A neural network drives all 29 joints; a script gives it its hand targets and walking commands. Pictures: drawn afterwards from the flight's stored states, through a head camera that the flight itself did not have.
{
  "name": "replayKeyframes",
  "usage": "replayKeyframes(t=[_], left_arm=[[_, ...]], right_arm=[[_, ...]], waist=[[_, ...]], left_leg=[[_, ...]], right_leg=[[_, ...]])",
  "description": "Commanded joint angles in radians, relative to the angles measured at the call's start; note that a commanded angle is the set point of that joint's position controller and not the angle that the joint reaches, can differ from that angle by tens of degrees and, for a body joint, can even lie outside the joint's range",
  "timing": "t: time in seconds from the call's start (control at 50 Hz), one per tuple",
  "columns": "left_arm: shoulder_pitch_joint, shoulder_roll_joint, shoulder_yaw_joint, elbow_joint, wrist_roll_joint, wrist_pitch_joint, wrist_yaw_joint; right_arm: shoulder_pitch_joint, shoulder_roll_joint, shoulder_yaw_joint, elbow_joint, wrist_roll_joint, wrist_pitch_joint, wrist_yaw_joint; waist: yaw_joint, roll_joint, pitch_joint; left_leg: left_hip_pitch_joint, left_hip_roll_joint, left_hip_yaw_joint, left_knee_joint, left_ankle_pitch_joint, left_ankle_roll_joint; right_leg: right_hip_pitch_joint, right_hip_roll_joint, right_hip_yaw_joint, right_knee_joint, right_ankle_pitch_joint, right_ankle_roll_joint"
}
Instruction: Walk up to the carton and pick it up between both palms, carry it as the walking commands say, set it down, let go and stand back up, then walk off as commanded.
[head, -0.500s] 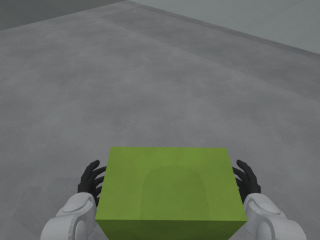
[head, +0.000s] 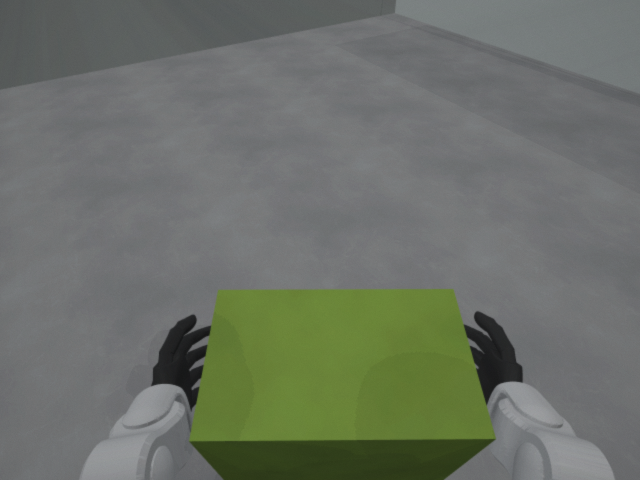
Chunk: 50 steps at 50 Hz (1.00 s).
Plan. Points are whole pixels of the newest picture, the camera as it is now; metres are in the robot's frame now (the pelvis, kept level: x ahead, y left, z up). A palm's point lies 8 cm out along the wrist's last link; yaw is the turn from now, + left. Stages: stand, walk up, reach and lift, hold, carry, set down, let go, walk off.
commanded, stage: carry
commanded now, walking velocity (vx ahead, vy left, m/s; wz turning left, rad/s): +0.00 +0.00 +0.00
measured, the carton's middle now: (334, 402) +0.23 +0.00 +0.04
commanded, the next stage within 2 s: none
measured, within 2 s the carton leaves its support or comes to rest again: neither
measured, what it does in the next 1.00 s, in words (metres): steps on the spot: left foot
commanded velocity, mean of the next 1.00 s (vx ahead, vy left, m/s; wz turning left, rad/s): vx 0.00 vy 0.00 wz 0.00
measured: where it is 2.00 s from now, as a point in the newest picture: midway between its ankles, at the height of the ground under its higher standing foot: outside the picture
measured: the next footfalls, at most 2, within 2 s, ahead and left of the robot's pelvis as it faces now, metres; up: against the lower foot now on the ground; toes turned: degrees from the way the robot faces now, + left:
left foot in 0.04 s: +0.01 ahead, +0.13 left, +0.00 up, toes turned -7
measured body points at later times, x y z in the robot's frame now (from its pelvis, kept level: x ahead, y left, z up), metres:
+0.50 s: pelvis -0.02 +0.02 +0.00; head -0.06 +0.01 +0.45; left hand +0.21 +0.17 +0.10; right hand +0.20 -0.16 +0.09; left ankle -0.03 +0.12 -0.73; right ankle -0.03 -0.09 -0.73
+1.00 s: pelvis -0.05 +0.02 +0.01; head -0.08 +0.01 +0.45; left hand +0.19 +0.18 +0.09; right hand +0.18 -0.16 +0.09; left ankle -0.03 +0.12 -0.73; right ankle -0.03 -0.09 -0.73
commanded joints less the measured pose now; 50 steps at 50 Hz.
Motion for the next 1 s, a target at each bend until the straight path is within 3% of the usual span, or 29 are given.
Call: replayKeyframes(t=[0.0, 0.02, 0.04, 0.06, 0.08, 0.1, 0.12, 0.16, 0.18, 0.2, 0.24, 0.28, 0.3, 0.36, 0.38, 0.42, 0.46, 0.48, 0.5, 0.52, 0.6, 0.62, 0.66, 0.68, 0.72, 0.74, 0.76, 0.82, 0.98], left_arm=[[-0.343, -0.674, -0.712, -0.068, -0.289, 0.006, -0.110], [-0.320, -0.646, -0.709, -0.061, -0.283, 0.008, -0.108], [-0.359, -0.645, -0.715, -0.078, -0.293, 0.006, -0.108], [-0.431, -0.686, -0.756, -0.150, -0.314, -0.002, -0.114], [-0.506, -0.707, -0.780, -0.217, -0.337, -0.016, -0.119], [-0.529, -0.713, -0.798, -0.228, -0.340, -0.019, -0.121], [-0.554, -0.719, -0.805, -0.246, -0.350, -0.028, -0.127], [-0.464, -0.703, -0.773, -0.166, -0.322, -0.022, -0.124], [-0.413, -0.697, -0.752, -0.100, -0.311, -0.014, -0.129], [-0.398, -0.667, -0.738, -0.096, -0.307, -0.008, -0.128], [-0.382, -0.614, -0.700, -0.068, -0.267, -0.006, -0.117], [-0.379, -0.610, -0.693, -0.042, -0.259, 0.006, -0.111], [-0.368, -0.597, -0.664, -0.005, -0.245, 0.018, -0.108], [-0.400, -0.602, -0.654, -0.001, -0.232, 0.018, -0.104], [-0.480, -0.603, -0.670, -0.075, -0.247, 0.006, -0.099], [-0.438, -0.619, -0.668, -0.042, -0.231, 0.020, -0.090], [-0.450, -0.609, -0.669, -0.083, -0.236, 0.016, -0.092], [-0.400, -0.601, -0.638, -0.014, -0.219, 0.028, -0.086], [-0.459, -0.609, -0.659, -0.074, -0.230, 0.021, -0.088], [-0.454, -0.634, -0.643, -0.032, -0.231, 0.019, -0.094], [-0.529, -0.624, -0.706, -0.122, -0.264, 0.017, -0.097], [-0.457, -0.634, -0.670, -0.042, -0.252, 0.028, -0.100], [-0.501, -0.641, -0.697, -0.091, -0.262, 0.017, -0.101], [-0.462, -0.643, -0.679, -0.069, -0.259, 0.018, -0.100], [-0.453, -0.633, -0.696, -0.077, -0.262, 0.023, -0.100], [-0.476, -0.652, -0.686, -0.078, -0.269, 0.023, -0.103], [-0.456, -0.637, -0.691, -0.074, -0.256, 0.023, -0.098], [-0.476, -0.659, -0.692, -0.065, -0.269, 0.019, -0.103], [-0.463, -0.622, -0.672, -0.051, -0.242, 0.014, -0.097]], right_arm=[[-0.389, 0.617, 0.739, -0.141, 0.229, 0.002, 0.076], [-0.343, 0.599, 0.724, -0.098, 0.219, 0.003, 0.075], [-0.349, 0.608, 0.714, -0.084, 0.214, -0.002, 0.072], [-0.390, 0.662, 0.724, -0.111, 0.225, -0.014, 0.082], [-0.388, 0.686, 0.718, -0.115, 0.216, -0.030, 0.087], [-0.404, 0.700, 0.715, -0.101, 0.217, -0.030, 0.085], [-0.409, 0.715, 0.716, -0.099, 0.206, -0.036, 0.084], [-0.387, 0.694, 0.728, -0.090, 0.215, -0.031, 0.085], [-0.417, 0.662, 0.737, -0.115, 0.210, -0.033, 0.081], [-0.367, 0.647, 0.725, -0.090, 0.200, -0.021, 0.079], [-0.388, 0.619, 0.730, -0.082, 0.208, -0.009, 0.072], [-0.413, 0.603, 0.728, -0.074, 0.220, 0.000, 0.071], [-0.415, 0.599, 0.732, -0.061, 0.219, 0.013, 0.070], [-0.479, 0.602, 0.741, -0.074, 0.230, 0.014, 0.071], [-0.483, 0.625, 0.738, -0.060, 0.243, 0.016, 0.076], [-0.493, 0.621, 0.732, -0.071, 0.251, 0.025, 0.078], [-0.474, 0.638, 0.742, -0.070, 0.254, 0.023, 0.081], [-0.458, 0.622, 0.734, -0.047, 0.245, 0.030, 0.074], [-0.512, 0.630, 0.734, -0.082, 0.255, 0.024, 0.077], [-0.550, 0.640, 0.753, -0.086, 0.258, 0.023, 0.076], [-0.461, 0.648, 0.721, -0.045, 0.230, 0.028, 0.072], [-0.471, 0.637, 0.725, -0.059, 0.229, 0.031, 0.069], [-0.498, 0.640, 0.730, -0.103, 0.238, 0.016, 0.074], [-0.499, 0.647, 0.733, -0.096, 0.244, 0.021, 0.074], [-0.456, 0.635, 0.723, -0.072, 0.233, 0.028, 0.072], [-0.502, 0.651, 0.727, -0.094, 0.234, 0.026, 0.070], [-0.454, 0.628, 0.714, -0.081, 0.223, 0.029, 0.070], [-0.472, 0.646, 0.729, -0.066, 0.225, 0.027, 0.068], [-0.461, 0.625, 0.713, -0.045, 0.229, 0.021, 0.070]], waist=[[-0.025, -0.129, -0.256], [-0.022, -0.040, -0.282], [-0.020, 0.054, -0.309], [-0.011, 0.125, -0.283], [-0.022, 0.188, -0.276], [-0.015, 0.200, -0.233], [-0.008, 0.106, -0.255], [-0.003, 0.048, -0.235], [-0.007, -0.026, -0.209], [-0.012, -0.083, -0.209], [-0.016, -0.084, -0.169], [-0.018, -0.019, -0.148], [-0.019, -0.071, -0.120], [-0.020, -0.049, -0.088], [-0.023, -0.017, -0.080], [-0.014, 0.054, -0.108], [-0.018, -0.035, -0.133], [-0.017, -0.060, -0.108], [-0.022, -0.014, -0.142], [-0.022, -0.075, -0.095], [-0.022, -0.001, -0.104], [-0.017, -0.051, -0.116], [-0.013, 0.008, -0.135], [-0.014, -0.028, -0.156], [-0.016, -0.008, -0.152], [-0.021, -0.068, -0.162], [-0.018, -0.029, -0.155], [-0.020, -0.073, -0.162], [-0.023, 0.000, -0.135]], left_leg=[[0.239, 0.005, 0.062, -0.412, 0.394, 0.009], [0.381, 0.087, -0.023, -0.358, 0.639, 0.037], [0.529, 0.213, -0.143, -0.303, 1.016, 0.079], [0.555, 0.235, -0.166, -0.248, 1.245, 0.141], [0.467, 0.247, -0.194, -0.283, 1.104, 0.175], [0.358, 0.202, -0.170, -0.322, 0.975, 0.166], [0.348, 0.158, -0.108, -0.298, 0.882, 0.146], [0.288, 0.082, -0.010, -0.252, 0.750, 0.077], [0.254, 0.064, 0.008, -0.255, 0.635, 0.061], [0.203, 0.062, -0.007, -0.280, 0.470, 0.061], [0.181, 0.063, -0.007, -0.299, 0.421, 0.058], [0.181, 0.072, -0.021, -0.315, 0.457, 0.064], [0.142, 0.074, -0.030, -0.325, 0.413, 0.060], [0.125, 0.070, -0.030, -0.337, 0.360, 0.059], [0.136, 0.066, -0.033, -0.361, 0.379, 0.053], [0.147, 0.070, -0.032, -0.356, 0.423, 0.049], [0.147, 0.071, -0.045, -0.344, 0.398, 0.055], [0.124, 0.064, -0.045, -0.348, 0.327, 0.055], [0.167, 0.063, -0.037, -0.344, 0.346, 0.052], [0.137, 0.065, -0.030, -0.353, 0.335, 0.051], [0.151, 0.049, -0.031, -0.371, 0.237, 0.054], [0.132, 0.053, -0.035, -0.375, 0.248, 0.055], [0.145, 0.059, -0.028, -0.369, 0.273, 0.052], [0.180, 0.060, -0.040, -0.368, 0.254, 0.055], [0.181, 0.056, -0.036, -0.368, 0.277, 0.059], [0.170, 0.060, -0.036, -0.356, 0.278, 0.057], [0.168, 0.061, -0.034, -0.356, 0.251, 0.063], [0.173, 0.058, -0.033, -0.350, 0.277, 0.067], [0.134, 0.063, -0.029, -0.355, 0.284, 0.063]], right_leg=[[0.154, -0.155, 0.139, 0.013, 0.670, -0.023], [0.014, -0.134, 0.129, 0.063, 0.529, 0.028], [-0.120, -0.098, 0.130, 0.099, 0.223, 0.068], [-0.147, -0.042, 0.105, 0.071, -0.036, 0.078], [-0.115, -0.037, 0.137, 0.018, -0.031, 0.077], [-0.051, -0.032, 0.132, 0.002, -0.014, 0.076], [0.014, -0.042, 0.124, -0.077, 0.073, 0.073], [0.084, -0.067, 0.142, -0.107, 0.317, 0.062], [0.092, -0.085, 0.164, -0.104, 0.441, 0.048], [0.126, -0.094, 0.164, -0.112, 0.411, 0.038], [0.132, -0.106, 0.158, -0.115, 0.417, 0.029], [0.114, -0.101, 0.155, -0.115, 0.341, 0.030], [0.119, -0.098, 0.159, -0.125, 0.323, 0.026], [0.107, -0.086, 0.151, -0.132, 0.261, 0.033], [0.090, -0.093, 0.148, -0.122, 0.252, 0.029], [0.088, -0.091, 0.170, -0.112, 0.226, 0.024], [0.130, -0.089, 0.169, -0.128, 0.273, 0.023], [0.120, -0.095, 0.174, -0.135, 0.274, 0.021], [0.108, -0.086, 0.167, -0.128, 0.252, 0.024], [0.090, -0.089, 0.174, -0.131, 0.275, 0.025], [0.076, -0.092, 0.184, -0.147, 0.166, 0.014], [0.080, -0.096, 0.191, -0.151, 0.175, 0.012], [0.088, -0.092, 0.190, -0.153, 0.173, 0.010], [0.072, -0.089, 0.195, -0.154, 0.174, 0.004], [0.067, -0.085, 0.190, -0.150, 0.156, 0.015], [0.071, -0.085, 0.175, -0.152, 0.163, 0.009], [0.072, -0.080, 0.178, -0.157, 0.136, 0.019], [0.085, -0.091, 0.187, -0.154, 0.197, 0.010], [0.070, -0.086, 0.187, -0.158, 0.187, 0.004]])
